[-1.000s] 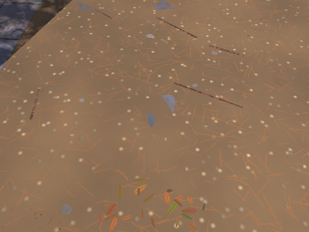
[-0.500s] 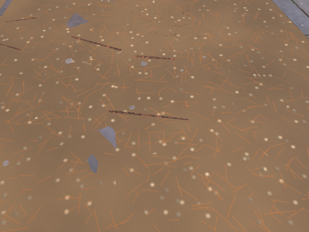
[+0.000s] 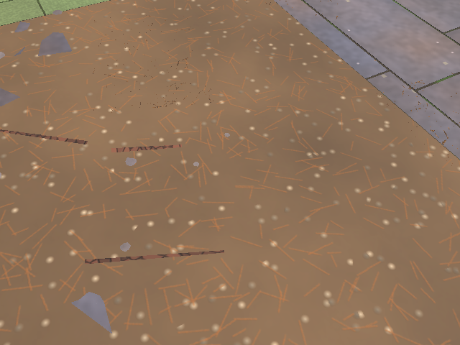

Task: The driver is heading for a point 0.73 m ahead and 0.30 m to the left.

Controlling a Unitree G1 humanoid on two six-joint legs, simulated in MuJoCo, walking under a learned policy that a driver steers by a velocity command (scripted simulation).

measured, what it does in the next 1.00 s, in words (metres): walks ahead, turning left: right foot, then left foot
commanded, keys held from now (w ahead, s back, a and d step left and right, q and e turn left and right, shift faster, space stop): w+q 1.00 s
